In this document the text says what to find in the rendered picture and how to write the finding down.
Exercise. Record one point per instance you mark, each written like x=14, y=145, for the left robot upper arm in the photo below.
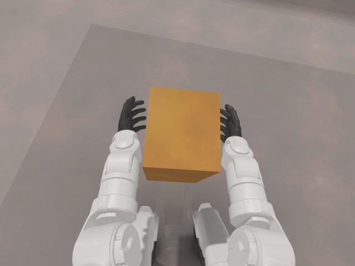
x=115, y=244

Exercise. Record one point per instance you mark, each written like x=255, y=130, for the robot thigh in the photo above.
x=147, y=226
x=210, y=228

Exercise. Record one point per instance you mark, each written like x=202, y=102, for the right robot forearm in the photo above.
x=249, y=205

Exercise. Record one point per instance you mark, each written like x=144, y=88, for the carton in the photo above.
x=182, y=138

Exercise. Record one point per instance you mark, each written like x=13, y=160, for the robot right hand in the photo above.
x=232, y=123

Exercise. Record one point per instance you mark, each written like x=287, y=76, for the right robot thigh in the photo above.
x=210, y=228

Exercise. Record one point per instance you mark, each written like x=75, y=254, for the robot left hand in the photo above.
x=126, y=122

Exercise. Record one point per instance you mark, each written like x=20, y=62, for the left robot thigh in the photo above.
x=147, y=226

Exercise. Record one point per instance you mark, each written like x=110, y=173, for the left robot forearm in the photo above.
x=117, y=193

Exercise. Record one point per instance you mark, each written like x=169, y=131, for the right robot upper arm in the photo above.
x=253, y=246

